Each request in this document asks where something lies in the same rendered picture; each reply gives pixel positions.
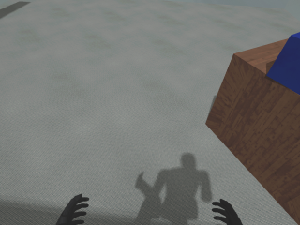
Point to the pedestal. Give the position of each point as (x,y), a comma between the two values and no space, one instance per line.
(258,119)

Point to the left robot hand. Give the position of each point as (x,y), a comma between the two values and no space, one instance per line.
(67,216)

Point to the right robot hand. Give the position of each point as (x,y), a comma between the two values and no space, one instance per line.
(231,217)

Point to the carton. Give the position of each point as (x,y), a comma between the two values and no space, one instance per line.
(286,68)

